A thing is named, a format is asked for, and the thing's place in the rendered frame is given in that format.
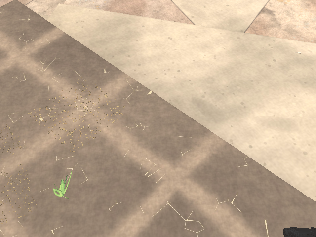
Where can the right robot hand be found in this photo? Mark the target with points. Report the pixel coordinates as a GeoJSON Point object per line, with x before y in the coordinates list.
{"type": "Point", "coordinates": [299, 232]}

